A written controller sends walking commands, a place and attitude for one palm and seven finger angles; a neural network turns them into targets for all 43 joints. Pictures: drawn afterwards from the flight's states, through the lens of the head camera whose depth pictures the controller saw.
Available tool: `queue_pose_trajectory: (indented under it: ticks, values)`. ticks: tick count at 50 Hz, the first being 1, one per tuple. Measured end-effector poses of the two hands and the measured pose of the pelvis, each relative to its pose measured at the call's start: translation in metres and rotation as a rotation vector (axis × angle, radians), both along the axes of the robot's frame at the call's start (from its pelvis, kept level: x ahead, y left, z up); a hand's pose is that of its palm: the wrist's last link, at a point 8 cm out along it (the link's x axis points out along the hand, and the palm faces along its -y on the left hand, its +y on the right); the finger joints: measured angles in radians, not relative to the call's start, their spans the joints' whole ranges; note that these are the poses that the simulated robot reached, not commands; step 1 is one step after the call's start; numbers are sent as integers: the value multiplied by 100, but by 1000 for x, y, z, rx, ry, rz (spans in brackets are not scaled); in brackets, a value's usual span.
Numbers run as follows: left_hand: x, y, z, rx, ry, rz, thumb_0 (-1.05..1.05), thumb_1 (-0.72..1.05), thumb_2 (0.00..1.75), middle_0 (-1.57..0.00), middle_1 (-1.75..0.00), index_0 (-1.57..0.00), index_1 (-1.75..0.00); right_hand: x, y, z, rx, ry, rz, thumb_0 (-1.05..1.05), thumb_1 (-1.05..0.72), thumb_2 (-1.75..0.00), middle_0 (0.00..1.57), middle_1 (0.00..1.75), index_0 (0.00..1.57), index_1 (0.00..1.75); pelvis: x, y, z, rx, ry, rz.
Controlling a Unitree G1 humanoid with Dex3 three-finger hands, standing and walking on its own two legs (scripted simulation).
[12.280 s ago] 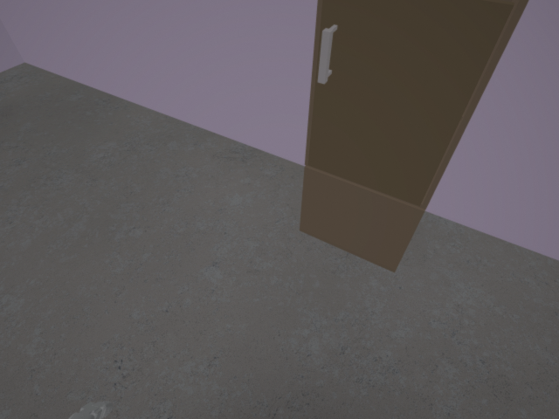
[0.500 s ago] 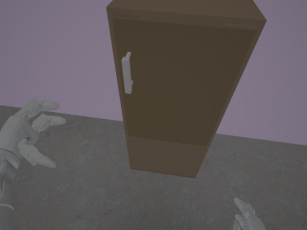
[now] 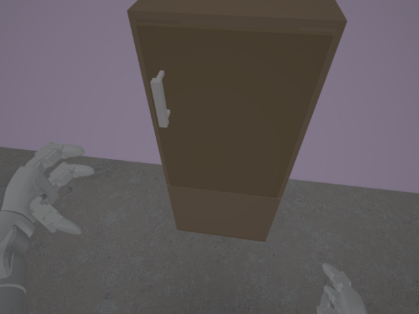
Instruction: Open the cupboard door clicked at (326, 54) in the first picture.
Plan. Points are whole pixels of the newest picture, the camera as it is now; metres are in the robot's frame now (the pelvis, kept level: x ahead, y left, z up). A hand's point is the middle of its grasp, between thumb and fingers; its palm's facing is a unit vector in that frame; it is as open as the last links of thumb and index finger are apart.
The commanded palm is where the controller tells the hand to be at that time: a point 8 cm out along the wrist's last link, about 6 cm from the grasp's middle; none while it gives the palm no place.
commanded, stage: move the hooked fingers beside the handle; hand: left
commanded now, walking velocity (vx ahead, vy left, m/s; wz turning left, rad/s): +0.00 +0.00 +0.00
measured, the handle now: (162, 99) +0.59 +0.17 +0.10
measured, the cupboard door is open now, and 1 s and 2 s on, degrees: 0 0 0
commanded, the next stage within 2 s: none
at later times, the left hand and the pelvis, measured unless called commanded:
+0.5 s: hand (96, 156) +0.37 +0.25 +0.11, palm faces -0.08 -1.00 +0.00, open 14.0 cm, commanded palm +0.35 +0.30 +0.11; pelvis +0.00 +0.01 +0.00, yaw -1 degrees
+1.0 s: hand (115, 131) +0.44 +0.24 +0.11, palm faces -0.08 -1.00 +0.00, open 14.0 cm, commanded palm +0.43 +0.29 +0.11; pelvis +0.00 +0.02 -0.01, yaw -1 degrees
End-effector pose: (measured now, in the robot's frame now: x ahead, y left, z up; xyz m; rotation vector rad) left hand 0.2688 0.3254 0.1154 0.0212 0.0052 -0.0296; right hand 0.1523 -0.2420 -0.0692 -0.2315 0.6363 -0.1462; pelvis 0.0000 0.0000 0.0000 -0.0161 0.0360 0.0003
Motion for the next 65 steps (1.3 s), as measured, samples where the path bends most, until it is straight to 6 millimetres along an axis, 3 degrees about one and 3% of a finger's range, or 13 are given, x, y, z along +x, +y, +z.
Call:
queue_pose_trajectory:
  ticks: [8,18,27,45,65]
  values:
    - [19,-2,-1,-18,2,5,-1,-50,30,-31,-120,-30,-120,-5,-5,-5,-13,30,-12,1,-90,-90,21,30,21,30,-3,-3,-2,0,10,5]
    - [61,-8,0,-23,-5,-36,-1,-50,30,-30,-120,-30,-120,-33,-10,-14,-29,120,-59,1,-90,-90,21,30,21,30,-4,3,-4,-1,39,-4]
    - [89,-19,-3,-23,2,-49,-1,-50,30,-30,-120,-30,-120,-56,-5,-22,-20,202,-96,1,-91,-90,21,30,21,30,0,12,-4,-1,60,-16]
    - [142,-28,-2,-28,7,-48,-1,-50,30,-30,-120,-30,-120,-80,1,-32,-26,331,-124,1,-91,-90,21,30,21,30,2,20,-8,-7,106,-17]
    - [200,-48,-1,-22,18,-42,-1,-50,30,-30,-120,-30,-120,-148,-12,-45,-41,552,-228,0,-91,-90,21,30,21,30,-1,15,-17,-11,183,-28]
